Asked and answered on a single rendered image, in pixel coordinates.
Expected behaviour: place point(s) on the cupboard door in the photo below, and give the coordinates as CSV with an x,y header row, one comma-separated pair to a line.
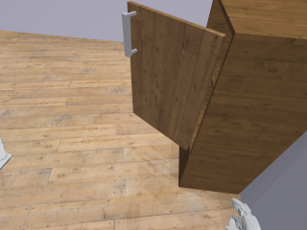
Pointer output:
x,y
171,70

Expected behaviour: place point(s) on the handle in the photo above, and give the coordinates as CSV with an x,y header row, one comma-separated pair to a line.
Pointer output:
x,y
127,33

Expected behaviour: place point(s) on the robot left hand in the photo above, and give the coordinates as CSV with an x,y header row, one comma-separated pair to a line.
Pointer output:
x,y
4,156

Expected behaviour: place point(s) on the robot right hand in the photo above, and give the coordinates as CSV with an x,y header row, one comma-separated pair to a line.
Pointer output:
x,y
248,221

